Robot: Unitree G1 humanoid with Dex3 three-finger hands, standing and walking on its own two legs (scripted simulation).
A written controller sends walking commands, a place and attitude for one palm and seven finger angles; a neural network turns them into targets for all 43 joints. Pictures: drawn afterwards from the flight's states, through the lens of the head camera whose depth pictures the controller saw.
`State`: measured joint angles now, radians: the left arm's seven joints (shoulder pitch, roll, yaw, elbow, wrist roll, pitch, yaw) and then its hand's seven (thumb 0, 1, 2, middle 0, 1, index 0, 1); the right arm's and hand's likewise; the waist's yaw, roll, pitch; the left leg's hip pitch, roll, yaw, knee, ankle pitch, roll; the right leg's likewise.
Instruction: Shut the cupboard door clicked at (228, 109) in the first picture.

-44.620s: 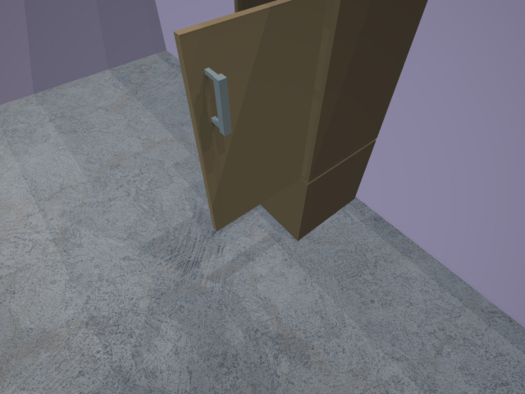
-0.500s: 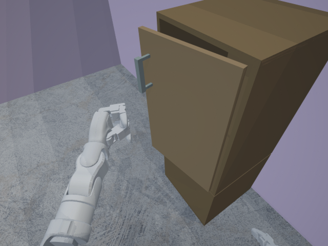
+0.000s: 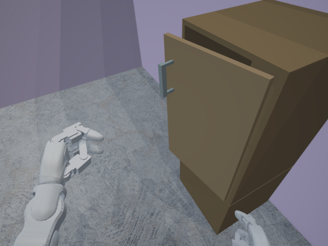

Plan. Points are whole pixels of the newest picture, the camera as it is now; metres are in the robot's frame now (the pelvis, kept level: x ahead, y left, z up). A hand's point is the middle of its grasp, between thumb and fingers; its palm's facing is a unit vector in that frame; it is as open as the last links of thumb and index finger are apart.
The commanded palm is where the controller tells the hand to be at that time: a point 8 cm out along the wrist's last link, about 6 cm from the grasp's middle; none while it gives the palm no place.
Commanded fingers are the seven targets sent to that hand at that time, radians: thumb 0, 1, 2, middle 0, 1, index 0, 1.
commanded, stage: draw the hand back to the body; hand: left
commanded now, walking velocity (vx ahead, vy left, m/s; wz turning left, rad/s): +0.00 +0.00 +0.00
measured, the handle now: (167, 79) +0.61 +0.07 +0.11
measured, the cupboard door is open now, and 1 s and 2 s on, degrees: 11 11 11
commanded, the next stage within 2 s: step back with the hand held close in 0.70 s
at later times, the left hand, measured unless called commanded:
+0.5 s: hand (29, 181) +0.18 +0.27 +0.16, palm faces +0.49 -0.78 -0.40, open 7.1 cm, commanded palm +0.14 +0.31 +0.17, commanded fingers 0.00 0.90 0.90 -0.20 -0.30 -0.20 -0.30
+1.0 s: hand (40, 172) +0.20 +0.27 +0.15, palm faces +0.41 -0.79 -0.46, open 7.4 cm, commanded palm +0.14 +0.30 +0.17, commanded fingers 0.00 0.90 0.90 -0.20 -0.30 -0.20 -0.30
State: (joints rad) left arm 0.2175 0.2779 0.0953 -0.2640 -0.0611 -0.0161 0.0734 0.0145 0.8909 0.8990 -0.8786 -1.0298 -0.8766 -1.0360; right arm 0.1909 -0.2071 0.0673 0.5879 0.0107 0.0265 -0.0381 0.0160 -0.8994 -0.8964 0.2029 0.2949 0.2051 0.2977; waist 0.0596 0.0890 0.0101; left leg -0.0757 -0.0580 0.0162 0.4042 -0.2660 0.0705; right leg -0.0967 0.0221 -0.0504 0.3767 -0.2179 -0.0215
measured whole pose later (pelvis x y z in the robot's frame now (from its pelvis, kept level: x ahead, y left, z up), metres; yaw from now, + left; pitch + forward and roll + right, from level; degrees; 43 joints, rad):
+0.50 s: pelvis +0.00 +0.01 +0.00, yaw +0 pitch -4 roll -1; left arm 0.46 0.33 0.34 -0.37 -0.06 -0.08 0.12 0.01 0.89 0.90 -0.26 -0.36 -0.26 -0.36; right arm 0.19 -0.25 0.00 0.61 0.02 -0.05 -0.05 0.02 -0.90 -0.90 0.20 0.29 0.20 0.30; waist 0.08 0.09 0.00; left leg -0.08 -0.06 0.01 0.42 -0.27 0.08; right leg -0.10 0.02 -0.05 0.39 -0.22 -0.01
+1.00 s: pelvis +0.00 +0.00 +0.00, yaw -1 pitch +0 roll -2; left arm 0.49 0.37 0.39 -0.39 -0.06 -0.14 0.11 0.01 0.89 0.90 -0.21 -0.30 -0.21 -0.30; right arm 0.19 -0.25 -0.01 0.59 0.02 -0.01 -0.05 0.02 -0.90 -0.90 0.20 0.30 0.21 0.30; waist 0.03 0.08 0.00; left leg -0.20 -0.04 0.03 0.50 -0.30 0.07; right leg -0.21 0.04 -0.04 0.43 -0.22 -0.02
